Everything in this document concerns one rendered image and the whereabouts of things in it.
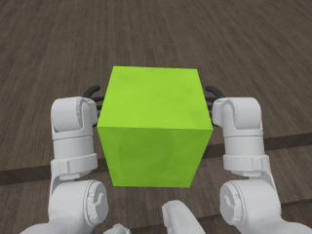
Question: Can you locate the robot left upper arm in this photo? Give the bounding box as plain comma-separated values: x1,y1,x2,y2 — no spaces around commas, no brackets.
20,179,109,234

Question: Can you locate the robot right thigh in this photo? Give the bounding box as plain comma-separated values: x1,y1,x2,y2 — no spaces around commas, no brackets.
162,200,206,234

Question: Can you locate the robot left shin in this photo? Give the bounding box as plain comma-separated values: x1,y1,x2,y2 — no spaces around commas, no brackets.
113,223,125,228

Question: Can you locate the carton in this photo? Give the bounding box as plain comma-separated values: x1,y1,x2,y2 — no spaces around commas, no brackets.
97,66,214,188

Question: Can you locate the robot right forearm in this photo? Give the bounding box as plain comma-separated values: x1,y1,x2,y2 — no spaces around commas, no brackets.
212,97,282,213

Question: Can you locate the robot right hand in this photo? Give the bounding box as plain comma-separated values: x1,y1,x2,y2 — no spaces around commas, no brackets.
205,86,225,127

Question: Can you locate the robot left hand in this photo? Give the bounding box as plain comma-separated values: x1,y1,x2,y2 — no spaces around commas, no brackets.
82,85,105,127

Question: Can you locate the robot right upper arm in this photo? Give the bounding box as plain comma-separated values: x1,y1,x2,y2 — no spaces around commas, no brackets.
219,179,312,234

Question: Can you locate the robot left forearm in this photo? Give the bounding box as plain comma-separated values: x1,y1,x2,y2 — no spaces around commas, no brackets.
48,97,98,218

